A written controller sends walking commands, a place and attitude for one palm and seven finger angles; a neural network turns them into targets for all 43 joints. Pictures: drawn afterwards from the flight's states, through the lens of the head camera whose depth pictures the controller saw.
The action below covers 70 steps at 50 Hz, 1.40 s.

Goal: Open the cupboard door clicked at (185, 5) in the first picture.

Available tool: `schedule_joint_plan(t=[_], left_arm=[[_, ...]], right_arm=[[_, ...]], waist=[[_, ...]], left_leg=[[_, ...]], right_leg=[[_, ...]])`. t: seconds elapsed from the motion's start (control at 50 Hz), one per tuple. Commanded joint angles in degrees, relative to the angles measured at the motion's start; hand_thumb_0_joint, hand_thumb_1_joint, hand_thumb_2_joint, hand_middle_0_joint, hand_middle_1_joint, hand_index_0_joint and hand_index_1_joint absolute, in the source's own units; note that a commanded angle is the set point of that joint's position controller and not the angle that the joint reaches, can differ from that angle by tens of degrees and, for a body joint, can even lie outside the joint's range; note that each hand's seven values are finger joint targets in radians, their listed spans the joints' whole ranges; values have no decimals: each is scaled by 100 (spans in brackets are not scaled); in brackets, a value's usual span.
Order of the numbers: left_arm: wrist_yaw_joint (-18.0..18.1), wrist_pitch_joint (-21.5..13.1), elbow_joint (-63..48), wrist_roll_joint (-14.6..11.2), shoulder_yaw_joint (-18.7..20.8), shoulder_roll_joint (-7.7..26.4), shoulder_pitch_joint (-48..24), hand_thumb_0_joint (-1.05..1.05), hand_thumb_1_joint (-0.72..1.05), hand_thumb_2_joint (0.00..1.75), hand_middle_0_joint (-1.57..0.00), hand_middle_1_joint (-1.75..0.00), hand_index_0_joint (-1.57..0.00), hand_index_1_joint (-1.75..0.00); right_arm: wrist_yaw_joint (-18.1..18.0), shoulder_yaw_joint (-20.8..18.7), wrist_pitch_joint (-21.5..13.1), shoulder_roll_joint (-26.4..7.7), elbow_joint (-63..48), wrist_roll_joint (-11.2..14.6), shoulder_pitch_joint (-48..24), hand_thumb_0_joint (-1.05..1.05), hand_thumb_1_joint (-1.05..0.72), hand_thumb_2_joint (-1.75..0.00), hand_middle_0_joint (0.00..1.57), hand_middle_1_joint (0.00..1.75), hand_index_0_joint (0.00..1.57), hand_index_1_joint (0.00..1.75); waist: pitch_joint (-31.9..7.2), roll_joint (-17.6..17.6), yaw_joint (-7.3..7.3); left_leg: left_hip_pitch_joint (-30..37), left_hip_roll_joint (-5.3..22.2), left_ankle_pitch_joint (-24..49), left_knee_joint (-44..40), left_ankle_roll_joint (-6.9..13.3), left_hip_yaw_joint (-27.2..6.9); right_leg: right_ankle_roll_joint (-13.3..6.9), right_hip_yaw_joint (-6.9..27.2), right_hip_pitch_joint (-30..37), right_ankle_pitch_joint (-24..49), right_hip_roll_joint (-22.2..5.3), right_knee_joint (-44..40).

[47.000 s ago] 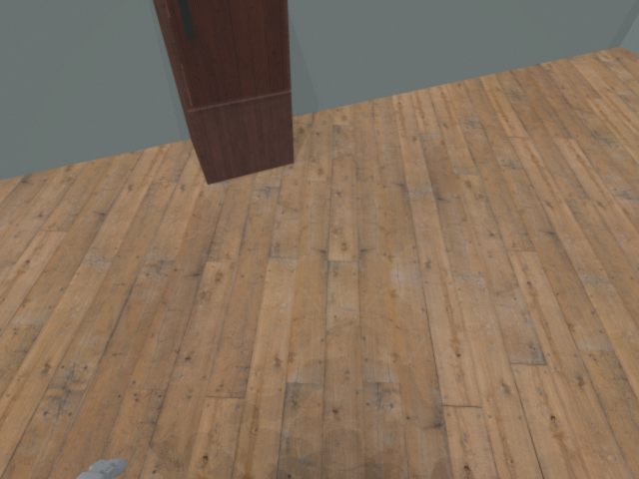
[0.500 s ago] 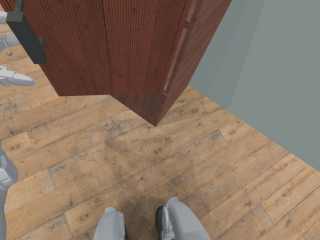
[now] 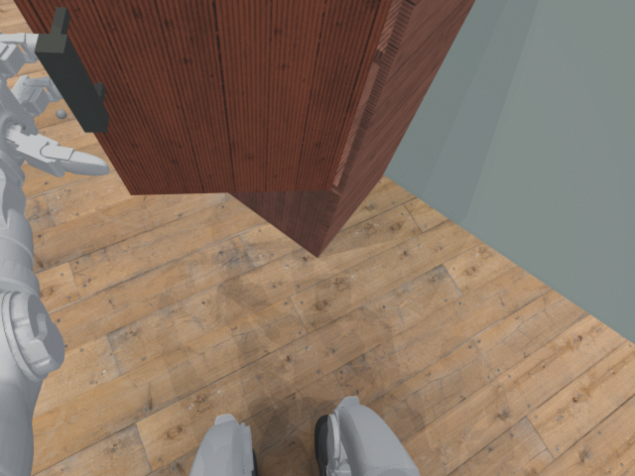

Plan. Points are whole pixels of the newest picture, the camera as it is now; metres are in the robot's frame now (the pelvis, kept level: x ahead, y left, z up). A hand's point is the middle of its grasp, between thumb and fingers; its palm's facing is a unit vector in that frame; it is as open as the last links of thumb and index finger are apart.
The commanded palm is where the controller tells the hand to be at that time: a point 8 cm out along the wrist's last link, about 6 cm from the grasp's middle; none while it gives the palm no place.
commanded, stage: slide the fingers in behind the handle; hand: left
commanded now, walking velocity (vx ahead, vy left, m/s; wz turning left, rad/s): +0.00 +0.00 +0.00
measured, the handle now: (79, 73) +0.58 +0.24 +0.07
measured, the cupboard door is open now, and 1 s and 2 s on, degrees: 42 42 58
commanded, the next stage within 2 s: close the thumb around the handle in 0.54 s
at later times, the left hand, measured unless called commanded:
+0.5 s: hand (91, 108) +0.53 +0.22 +0.07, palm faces +0.02 -1.00 -0.02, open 14.0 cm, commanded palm +0.51 +0.26 +0.07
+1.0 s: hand (79, 110) +0.53 +0.23 +0.07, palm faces +0.02 -1.00 -0.01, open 10.3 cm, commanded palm +0.51 +0.27 +0.07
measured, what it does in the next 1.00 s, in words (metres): stands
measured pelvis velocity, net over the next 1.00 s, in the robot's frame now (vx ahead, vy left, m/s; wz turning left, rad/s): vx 0.00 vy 0.00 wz -0.01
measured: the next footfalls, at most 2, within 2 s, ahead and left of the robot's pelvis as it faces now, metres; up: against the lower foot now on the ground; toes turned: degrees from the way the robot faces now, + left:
none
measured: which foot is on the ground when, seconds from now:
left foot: down 0.00-1.00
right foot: down 0.00-1.00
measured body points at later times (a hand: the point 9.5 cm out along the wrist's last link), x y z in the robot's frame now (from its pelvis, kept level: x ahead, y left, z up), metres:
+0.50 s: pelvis +0.00 -0.01 +0.00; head +0.16 +0.02 +0.42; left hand +0.52 +0.27 +0.07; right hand -0.01 -0.27 -0.11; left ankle -0.01 +0.09 -0.66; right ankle +0.03 -0.13 -0.66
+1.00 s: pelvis +0.00 +0.00 +0.00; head +0.16 +0.03 +0.42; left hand +0.52 +0.29 +0.07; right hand -0.01 -0.27 -0.10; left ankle -0.01 +0.09 -0.66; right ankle +0.03 -0.13 -0.66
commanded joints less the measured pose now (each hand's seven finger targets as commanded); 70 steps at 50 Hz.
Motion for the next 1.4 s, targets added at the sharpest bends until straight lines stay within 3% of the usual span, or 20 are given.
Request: schedule_joint_plan(t=[0.0, 0.08, 0.18, 0.2, 0.24, 0.3, 0.38, 0.42, 0.54, 0.62, 0.66, 0.76, 0.9, 0.96, 1.0, 1.12, 1.2, 1.26, 1.34, 1.38], left_arm=[[-80, -411, -1237, -88, -182, 966, -2622, 0, -50, 30, -30, -120, -30, -120], [59, -396, -1264, -91, -94, 933, -2599, 0, -50, 30, -30, -120, -30, -120], [357, -427, -1259, 144, 181, 1353, -2438, 0, -50, 30, -30, -120, -30, -120], [359, -426, -1183, 193, 199, 1402, -2331, 0, -50, 30, -30, -120, -30, -120], [315, -415, -1202, 160, 115, 1337, -2419, 0, -50, 30, -30, -120, -30, -120], [219, -502, -1366, 50, 341, 1573, -2463, 0, -50, 30, -30, -120, -30, -120], [166, -422, -1050, 26, 178, 1370, -2443, 0, -50, 30, -30, -120, -30, -120], [151, -407, -1117, 43, 257, 1518, -2469, 0, -50, 30, -30, -120, -30, -120], [129, -373, -1010, 29, 240, 1528, -2515, 0, -50, 30, -30, -120, -30, -120], [102, -398, -1159, 48, 334, 1638, -2358, 0, -50, 30, -30, -120, -30, -120], [100, -350, -1087, 38, 225, 1493, -2401, 0, -39, 35, -31, -121, -31, -121], [90, -353, -1170, 35, 392, 1724, -2279, 0, -11, 47, -33, -124, -33, -124], [21, -400, -1224, -29, 245, 1540, -2478, 0, 28, 64, -36, -128, -36, -128], [-3, -329, -1053, -30, 183, 1500, -2512, 0, 45, 71, -37, -130, -37, -130], [15, -398, -1235, -26, 274, 1605, -2550, 0, 56, 76, -38, -131, -38, -131], [40, -365, -1085, -35, 47, 1205, -2431, 0, 90, 90, -40, -135, -40, -135], [145, -380, -1269, -19, 228, 1431, -2638, 0, 90, 90, -40, -135, -40, -135], [208, -372, -1161, 37, 153, 1297, -2481, 0, 90, 90, -40, -135, -40, -135], [277, -402, -1064, 93, 265, 1501, -2469, 0, 90, 90, -40, -135, -40, -135], [270, -441, -1139, 96, 137, 1360, -2641, 0, 90, 90, -40, -135, -40, -135]], right_arm=[[-105, -446, -117, -1171, -126, -60, 1134, 0, -90, -90, 20, 30, 20, 30], [-76, -457, -102, -1145, -144, -86, 1192, 0, -90, -90, 20, 30, 20, 30], [-25, -431, -57, -1115, -281, -93, 1159, 0, -90, -90, 20, 30, 20, 30], [-17, -425, -46, -1107, -290, -81, 1144, 0, -90, -90, 20, 30, 20, 30], [-34, -426, -37, -1112, -307, -58, 1123, 0, -90, -90, 20, 30, 20, 30], [-62, -438, -55, -1129, -322, -53, 1118, 0, -90, -90, 20, 30, 20, 30], [-84, -416, -77, -1124, -279, -33, 1126, 0, -90, -90, 20, 30, 20, 30], [-88, -417, -88, -1132, -273, -37, 1143, 0, -90, -90, 20, 30, 20, 30], [-89, -410, -91, -1149, -246, -39, 1157, 0, -90, -90, 20, 30, 20, 30], [-94, -430, -87, -1146, -262, -44, 1165, 0, -90, -90, 20, 30, 20, 30], [-77, -422, -81, -1136, -260, -37, 1163, 0, -90, -90, 20, 30, 20, 30], [-93, -425, -80, -1158, -302, -32, 1147, 0, -90, -90, 20, 30, 20, 30], [-96, -423, -95, -1168, -237, -45, 1153, 0, -90, -90, 20, 30, 20, 30], [-108, -407, -98, -1178, -228, -40, 1140, 0, -90, -90, 20, 30, 20, 30], [-105, -420, -105, -1193, -232, -57, 1158, 0, -90, -90, 20, 30, 20, 30], [-78, -431, -92, -1153, -203, -52, 1153, 0, -90, -90, 20, 30, 20, 30], [-91, -442, -79, -1179, -195, -73, 1186, 0, -90, -90, 20, 30, 20, 30], [-60, -434, -84, -1148, -229, -78, 1174, 0, -90, -90, 20, 30, 20, 30], [-72, -416, -81, -1167, -240, -76, 1142, 0, -90, -90, 20, 30, 20, 30], [-78, -409, -100, -1144, -258, -72, 1132, 0, -90, -90, 20, 30, 20, 30]], waist=[[-2910, 1311, -178], [-2967, 1349, -118], [-2932, 1061, -51], [-2914, 1131, 8], [-2866, 995, -92], [-3216, 1104, -11], [-2720, 896, -135], [-3012, 986, -85], [-2842, 952, -139], [-3111, 1098, -46], [-2919, 1067, -90], [-3025, 999, -23], [-3012, 1284, -81], [-2772, 1099, -150], [-3058, 1261, -92], [-2859, 1226, -130], [-3091, 1313, -107], [-2901, 1161, -86], [-2761, 968, -93], [-2777, 1160, -144]], left_leg=[[2629, -60, 2957, -715, -169, -571], [2708, -51, 3404, -657, -207, -598], [2184, -106, 3118, -625, -104, -433], [2120, -112, 3089, -634, -118, -422], [2033, -109, 2917, -643, -81, -378], [2138, -112, 3004, -643, -97, -389], [1891, -120, 2726, -649, -42, -369], [1886, -130, 2775, -611, -45, -339], [1817, -117, 2701, -595, -47, -350], [2007, -109, 3010, -567, -74, -353], [1965, -110, 2880, -606, -67, -355], [1867, -125, 2867, -615, -51, -323], [2252, -85, 3074, -609, -110, -424], [2013, -90, 2815, -629, -91, -413], [2282, -83, 3062, -615, -122, -462], [2406, -51, 3185, -619, -168, -515], [2572, -41, 3363, -621, -201, -573], [2387, -58, 3160, -647, -188, -546], [2106, -79, 2858, -670, -139, -498], [2166, -90, 2788, -661, -128, -496]], right_leg=[[-143, 190, 736, 1366, 237, -385], [-160, 164, 733, 1559, 236, -308], [-130, 262, 1231, 1839, 236, -274], [-125, 279, 1283, 1840, 229, -272], [-98, 311, 1348, 1843, 227, -320], [-116, 327, 1536, 1956, 231, -275], [-104, 325, 1359, 1784, 235, -345], [-92, 364, 1502, 1902, 220, -307], [-81, 355, 1378, 1811, 222, -324], [-98, 345, 1456, 2015, 217, -267], [-89, 326, 1393, 1907, 227, -311], [-97, 356, 1604, 1998, 229, -306], [-115, 289, 1193, 1843, 242, -296], [-99, 279, 1185, 1706, 232, -321], [-118, 267, 1139, 1765, 232, -283], [-116, 195, 878, 1635, 250, -297], [-120, 182, 858, 1660, 238, -257], [-113, 180, 913, 1576, 246, -284], [-111, 217, 1065, 1545, 236, -295], [-124, 230, 952, 1473, 234, -292]])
